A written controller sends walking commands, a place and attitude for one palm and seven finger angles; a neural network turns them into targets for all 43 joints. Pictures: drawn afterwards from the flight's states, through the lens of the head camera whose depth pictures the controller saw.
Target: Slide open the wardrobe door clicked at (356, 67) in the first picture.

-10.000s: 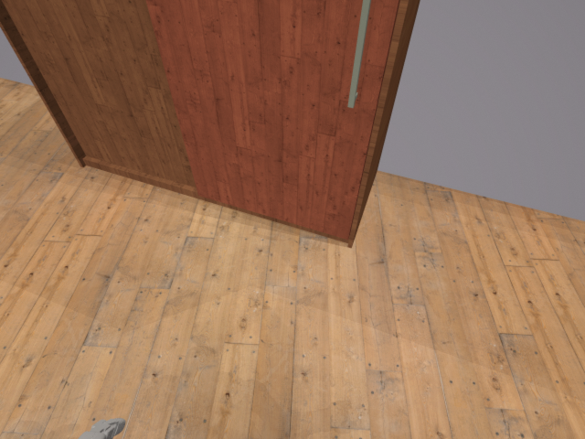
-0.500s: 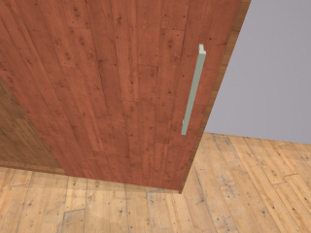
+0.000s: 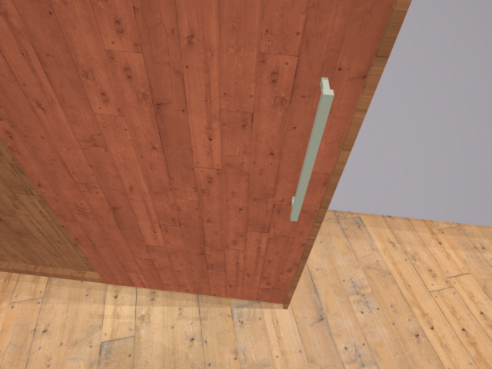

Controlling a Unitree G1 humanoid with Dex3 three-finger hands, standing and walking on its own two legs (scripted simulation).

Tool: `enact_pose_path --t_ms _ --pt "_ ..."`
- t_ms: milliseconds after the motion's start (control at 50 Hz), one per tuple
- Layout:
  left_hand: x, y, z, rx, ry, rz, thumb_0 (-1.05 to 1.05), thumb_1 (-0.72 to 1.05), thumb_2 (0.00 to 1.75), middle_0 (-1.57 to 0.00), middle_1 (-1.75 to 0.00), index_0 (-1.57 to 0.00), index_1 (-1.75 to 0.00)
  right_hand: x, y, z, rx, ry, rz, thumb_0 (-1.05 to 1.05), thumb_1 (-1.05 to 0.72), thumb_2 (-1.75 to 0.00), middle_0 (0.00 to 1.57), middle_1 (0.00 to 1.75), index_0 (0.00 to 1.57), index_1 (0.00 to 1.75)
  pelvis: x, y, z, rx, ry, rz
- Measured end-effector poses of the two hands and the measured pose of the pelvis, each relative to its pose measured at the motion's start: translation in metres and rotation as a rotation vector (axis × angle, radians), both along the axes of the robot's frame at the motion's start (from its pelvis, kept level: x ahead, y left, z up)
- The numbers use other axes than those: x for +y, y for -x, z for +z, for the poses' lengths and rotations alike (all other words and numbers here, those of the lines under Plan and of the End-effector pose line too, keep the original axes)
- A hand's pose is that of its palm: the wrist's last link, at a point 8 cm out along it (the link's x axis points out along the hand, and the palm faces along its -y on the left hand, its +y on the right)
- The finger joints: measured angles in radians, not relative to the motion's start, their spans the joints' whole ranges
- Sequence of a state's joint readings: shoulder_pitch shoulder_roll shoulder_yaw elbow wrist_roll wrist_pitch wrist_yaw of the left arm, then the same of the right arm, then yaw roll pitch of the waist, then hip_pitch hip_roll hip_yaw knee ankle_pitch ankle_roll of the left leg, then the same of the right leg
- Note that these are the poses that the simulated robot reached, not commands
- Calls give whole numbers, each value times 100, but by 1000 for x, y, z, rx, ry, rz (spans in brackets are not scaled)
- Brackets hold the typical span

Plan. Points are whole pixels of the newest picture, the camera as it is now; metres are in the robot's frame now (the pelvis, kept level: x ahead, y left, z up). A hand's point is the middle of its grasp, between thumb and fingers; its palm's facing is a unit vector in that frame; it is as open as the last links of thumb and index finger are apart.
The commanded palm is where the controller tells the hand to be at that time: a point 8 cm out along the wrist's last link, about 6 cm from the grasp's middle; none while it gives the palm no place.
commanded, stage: come to a stop and stand still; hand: right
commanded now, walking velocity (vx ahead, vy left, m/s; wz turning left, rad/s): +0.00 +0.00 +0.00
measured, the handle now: (306, 161) +0.48 -0.08 +0.08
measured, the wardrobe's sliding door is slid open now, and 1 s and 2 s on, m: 0.00 0.00 0.00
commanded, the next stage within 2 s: look again from close up in 0.14 s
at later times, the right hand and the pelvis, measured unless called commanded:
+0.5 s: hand out of the picture +0.08 -0.24 -0.15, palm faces -0.03 +0.94 -0.34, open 7.4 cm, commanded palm none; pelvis +0.01 +0.00 +0.00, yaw +0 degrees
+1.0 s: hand out of the picture +0.08 -0.24 -0.16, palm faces -0.04 +0.94 -0.33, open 7.4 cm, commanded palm none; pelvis +0.01 +0.00 +0.00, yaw +0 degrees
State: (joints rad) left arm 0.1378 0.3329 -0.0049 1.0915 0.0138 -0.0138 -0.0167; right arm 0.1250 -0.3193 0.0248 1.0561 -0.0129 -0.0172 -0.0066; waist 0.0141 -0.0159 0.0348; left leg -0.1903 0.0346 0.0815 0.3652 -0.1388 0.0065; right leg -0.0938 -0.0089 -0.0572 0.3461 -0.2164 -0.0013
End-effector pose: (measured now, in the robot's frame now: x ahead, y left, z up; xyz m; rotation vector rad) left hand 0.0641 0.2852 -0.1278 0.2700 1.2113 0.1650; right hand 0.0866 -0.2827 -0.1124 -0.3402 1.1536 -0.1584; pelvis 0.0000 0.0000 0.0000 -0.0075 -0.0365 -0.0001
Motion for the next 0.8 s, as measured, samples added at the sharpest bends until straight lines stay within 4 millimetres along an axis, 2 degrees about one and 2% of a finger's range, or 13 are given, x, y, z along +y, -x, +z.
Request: enact_pose_path --t_ms 320,800 --pt "7 -10 4 19 -22 -10 1 90 90 -20 -30 -20 -30 0 12 -5 50 -4 -37 0 -91 -90 21 30 20 30 4 -10 2 -1 -4 -6" --pt "0 -2 5 37 -21 -1 1 90 90 -20 -30 -20 -30 -5 10 -6 51 -11 -38 0 -91 -90 21 30 20 30 -1 -12 3 -2 -6 -3"
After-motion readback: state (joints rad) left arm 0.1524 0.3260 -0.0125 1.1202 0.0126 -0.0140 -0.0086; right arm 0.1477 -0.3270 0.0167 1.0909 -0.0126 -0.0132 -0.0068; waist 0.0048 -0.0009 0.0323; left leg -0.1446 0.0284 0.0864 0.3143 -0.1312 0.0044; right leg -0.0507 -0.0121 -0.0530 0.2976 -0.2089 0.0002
